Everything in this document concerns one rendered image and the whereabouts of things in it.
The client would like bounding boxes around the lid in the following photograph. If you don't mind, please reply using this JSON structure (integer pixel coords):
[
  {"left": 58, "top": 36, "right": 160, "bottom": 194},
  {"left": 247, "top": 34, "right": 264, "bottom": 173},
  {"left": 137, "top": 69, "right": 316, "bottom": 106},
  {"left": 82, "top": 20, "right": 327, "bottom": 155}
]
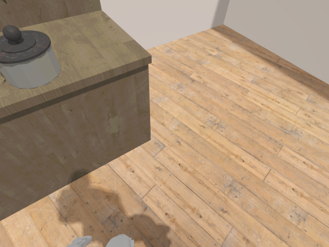
[{"left": 0, "top": 30, "right": 51, "bottom": 64}]

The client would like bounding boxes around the knob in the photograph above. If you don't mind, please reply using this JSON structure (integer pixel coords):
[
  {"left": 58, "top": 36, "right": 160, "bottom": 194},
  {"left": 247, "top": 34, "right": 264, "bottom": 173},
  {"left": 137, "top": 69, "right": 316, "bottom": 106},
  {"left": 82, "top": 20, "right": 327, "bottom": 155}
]
[{"left": 3, "top": 25, "right": 22, "bottom": 42}]

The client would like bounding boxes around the left robot thigh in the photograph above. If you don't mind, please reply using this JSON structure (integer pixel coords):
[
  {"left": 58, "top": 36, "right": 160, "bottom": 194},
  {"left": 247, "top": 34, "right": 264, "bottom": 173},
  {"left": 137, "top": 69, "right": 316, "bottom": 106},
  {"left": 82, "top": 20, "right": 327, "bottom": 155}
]
[{"left": 106, "top": 235, "right": 135, "bottom": 247}]

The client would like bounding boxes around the pot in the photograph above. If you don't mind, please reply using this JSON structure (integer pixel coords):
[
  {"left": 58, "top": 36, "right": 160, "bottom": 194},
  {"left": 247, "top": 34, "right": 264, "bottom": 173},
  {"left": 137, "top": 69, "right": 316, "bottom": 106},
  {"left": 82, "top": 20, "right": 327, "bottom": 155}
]
[{"left": 0, "top": 45, "right": 61, "bottom": 89}]

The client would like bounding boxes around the table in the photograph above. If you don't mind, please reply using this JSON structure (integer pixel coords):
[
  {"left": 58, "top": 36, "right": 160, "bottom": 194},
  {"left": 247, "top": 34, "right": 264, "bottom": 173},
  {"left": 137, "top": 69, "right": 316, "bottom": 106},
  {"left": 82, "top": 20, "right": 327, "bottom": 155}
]
[{"left": 0, "top": 0, "right": 152, "bottom": 221}]

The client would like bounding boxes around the robot left hand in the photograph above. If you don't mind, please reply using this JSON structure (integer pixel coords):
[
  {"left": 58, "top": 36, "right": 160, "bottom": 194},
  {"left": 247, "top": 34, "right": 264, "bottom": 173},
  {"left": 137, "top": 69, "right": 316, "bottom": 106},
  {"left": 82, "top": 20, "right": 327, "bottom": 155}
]
[{"left": 66, "top": 236, "right": 92, "bottom": 247}]

